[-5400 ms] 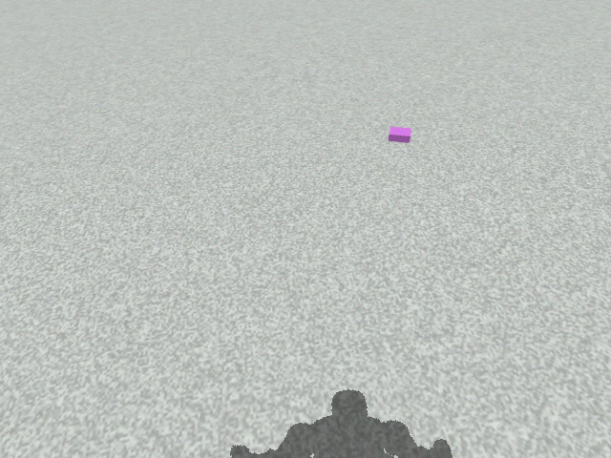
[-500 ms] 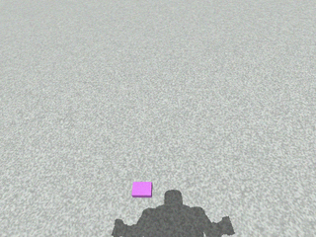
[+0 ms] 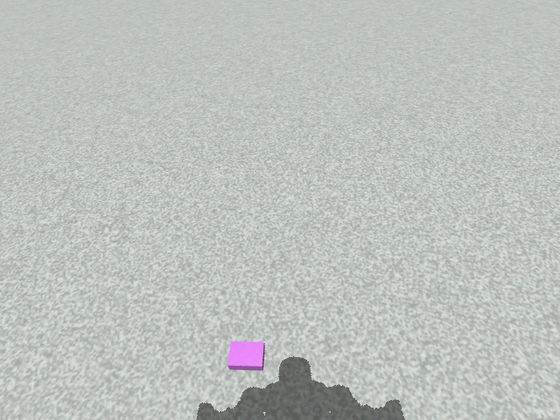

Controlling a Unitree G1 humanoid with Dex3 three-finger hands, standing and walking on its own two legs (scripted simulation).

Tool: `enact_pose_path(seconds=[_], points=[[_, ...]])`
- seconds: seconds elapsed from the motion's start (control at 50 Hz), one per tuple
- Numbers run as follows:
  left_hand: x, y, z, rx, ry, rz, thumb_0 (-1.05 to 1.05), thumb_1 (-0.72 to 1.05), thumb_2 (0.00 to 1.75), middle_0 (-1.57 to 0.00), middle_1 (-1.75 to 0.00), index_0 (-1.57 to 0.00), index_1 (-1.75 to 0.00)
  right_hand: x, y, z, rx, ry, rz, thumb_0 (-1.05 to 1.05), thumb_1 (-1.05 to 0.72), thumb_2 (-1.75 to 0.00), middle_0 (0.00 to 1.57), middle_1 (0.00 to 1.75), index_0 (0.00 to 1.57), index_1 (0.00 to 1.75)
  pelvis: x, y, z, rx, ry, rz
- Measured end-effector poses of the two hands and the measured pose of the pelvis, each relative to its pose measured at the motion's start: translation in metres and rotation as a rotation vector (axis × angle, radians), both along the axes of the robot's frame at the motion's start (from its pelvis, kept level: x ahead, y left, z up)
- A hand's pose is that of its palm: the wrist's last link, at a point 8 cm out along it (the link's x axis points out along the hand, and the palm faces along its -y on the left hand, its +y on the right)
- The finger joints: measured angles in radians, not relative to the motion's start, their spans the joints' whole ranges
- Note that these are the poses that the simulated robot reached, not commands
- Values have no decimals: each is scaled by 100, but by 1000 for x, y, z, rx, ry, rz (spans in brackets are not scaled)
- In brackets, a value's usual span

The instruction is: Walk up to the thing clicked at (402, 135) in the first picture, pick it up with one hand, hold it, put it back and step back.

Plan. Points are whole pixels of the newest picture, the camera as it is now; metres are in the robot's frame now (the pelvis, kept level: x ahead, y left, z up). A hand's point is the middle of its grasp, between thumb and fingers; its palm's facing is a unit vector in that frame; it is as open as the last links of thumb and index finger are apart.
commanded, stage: walk up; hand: left
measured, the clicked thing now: (246, 355) +0.49 +0.17 -0.76
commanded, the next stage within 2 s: stand in 0.42 s
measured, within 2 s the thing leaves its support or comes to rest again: neither
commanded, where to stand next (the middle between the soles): +0.07 -0.01 m, yaw -2 degrees
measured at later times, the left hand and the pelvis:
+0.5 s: hand out of the picture +0.08 +0.25 -0.16, palm faces -0.01 -0.94 -0.34, open 7.4 cm; pelvis +0.01 +0.00 +0.00, yaw +0 degrees
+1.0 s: hand out of the picture +0.11 +0.25 -0.15, palm faces -0.01 -0.94 -0.34, open 7.4 cm; pelvis +0.03 -0.01 +0.00, yaw +1 degrees
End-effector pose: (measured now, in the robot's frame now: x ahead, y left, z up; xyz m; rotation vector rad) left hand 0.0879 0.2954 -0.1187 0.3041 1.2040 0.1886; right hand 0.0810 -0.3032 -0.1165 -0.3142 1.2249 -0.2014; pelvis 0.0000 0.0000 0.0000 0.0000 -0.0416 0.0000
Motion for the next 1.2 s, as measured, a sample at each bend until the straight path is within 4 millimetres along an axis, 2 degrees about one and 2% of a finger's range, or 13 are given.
enact_pose_path(seconds=[0.18, 0.32, 0.52, 0.8, 1.2], points=[[-21, 3, 0, 10, 52, 32, 1, 91, 90, -20, -30, -20, -30, 10, 7, -3, 20, -5, 12, 1, -91, -90, 21, 30, 20, 30, 4, 0, 1, 1, 3, 3], [-26, 4, 0, 15, 68, 39, 1, 91, 90, -20, -30, -20, -30, 11, 10, -5, 34, 3, 9, 1, -91, -90, 21, 30, 20, 30, 6, 0, 2, -1, 4, 3], [-13, 2, 1, 14, 48, 25, 1, 91, 90, -20, -30, -20, -30, 8, 10, -5, 29, 12, 5, 1, -91, -90, 21, 30, 20, 30, 13, -1, 2, 3, 11, 9], [8, -5, 1, 7, 18, 10, 1, 91, 90, -20, -30, -20, -30, 15, 2, -1, 12, 8, -1, 1, -91, -90, 21, 30, 20, 30, 24, -5, 2, -1, 12, 14], [14, -7, 5, 18, 21, 20, 1, 91, 90, -20, -30, -20, -30, 28, -2, -3, 16, 1, 15, 1, -91, -90, 21, 30, 20, 30, 32, -11, 3, -2, 10, 18]])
